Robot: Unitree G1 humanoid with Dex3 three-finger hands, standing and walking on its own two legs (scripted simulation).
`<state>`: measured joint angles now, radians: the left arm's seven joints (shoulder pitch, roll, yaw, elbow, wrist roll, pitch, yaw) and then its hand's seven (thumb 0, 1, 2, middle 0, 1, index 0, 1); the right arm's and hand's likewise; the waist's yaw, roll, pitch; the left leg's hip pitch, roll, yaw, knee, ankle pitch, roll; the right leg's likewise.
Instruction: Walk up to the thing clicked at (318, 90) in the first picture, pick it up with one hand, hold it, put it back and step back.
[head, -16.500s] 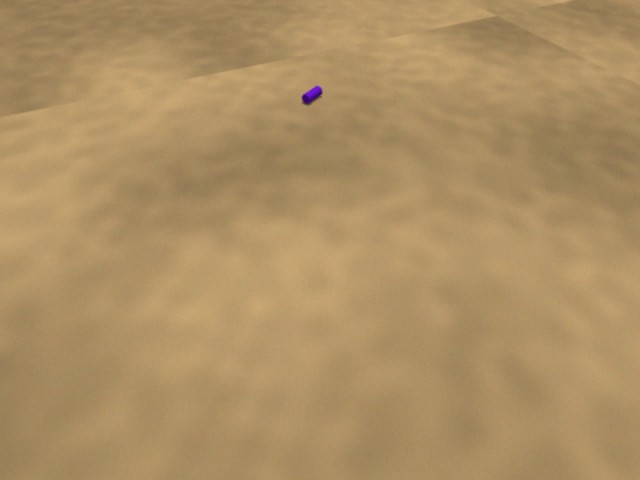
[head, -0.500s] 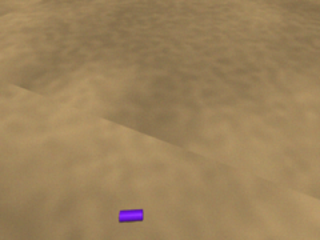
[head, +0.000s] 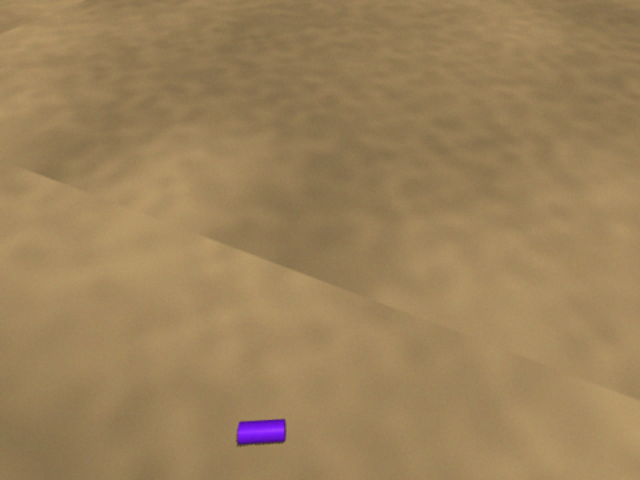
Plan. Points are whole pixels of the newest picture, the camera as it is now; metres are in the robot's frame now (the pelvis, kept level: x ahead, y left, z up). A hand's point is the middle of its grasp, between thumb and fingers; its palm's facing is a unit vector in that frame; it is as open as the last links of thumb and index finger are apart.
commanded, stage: stand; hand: left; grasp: from above
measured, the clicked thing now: (262, 431) +0.36 +0.18 -0.75
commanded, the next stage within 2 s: rise first in 0.44 s
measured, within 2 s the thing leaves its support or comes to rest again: neither
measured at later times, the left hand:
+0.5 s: hand out of the picture +0.07 +0.26 -0.16, palm faces -0.02 -0.94 -0.35, open 7.4 cm
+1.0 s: hand out of the picture +0.13 +0.26 -0.21, palm faces -0.12 -0.90 -0.41, open 12.8 cm
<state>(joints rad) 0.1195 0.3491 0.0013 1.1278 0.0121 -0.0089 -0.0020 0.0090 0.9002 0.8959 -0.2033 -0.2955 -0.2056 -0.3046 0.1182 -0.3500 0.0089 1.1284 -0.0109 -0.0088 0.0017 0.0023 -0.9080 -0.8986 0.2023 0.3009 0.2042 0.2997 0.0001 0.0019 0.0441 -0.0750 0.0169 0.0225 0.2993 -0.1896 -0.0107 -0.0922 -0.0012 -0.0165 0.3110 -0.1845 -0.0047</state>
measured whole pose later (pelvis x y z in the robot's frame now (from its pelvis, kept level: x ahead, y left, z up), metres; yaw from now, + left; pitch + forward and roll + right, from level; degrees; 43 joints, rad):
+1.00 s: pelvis -0.02 +0.01 -0.06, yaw +0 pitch +12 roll -1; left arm 0.08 0.30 0.13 0.83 0.22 0.09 0.02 0.01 -0.24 0.98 -0.08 -0.98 -0.08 -0.99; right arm 0.26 -0.24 -0.03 0.65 0.01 -0.08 -0.01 0.01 -0.92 -0.90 0.20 0.30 0.20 0.30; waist -0.03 0.00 -0.07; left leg -0.68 0.02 0.01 0.90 -0.43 0.01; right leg -0.68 -0.01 -0.02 0.87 -0.41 0.00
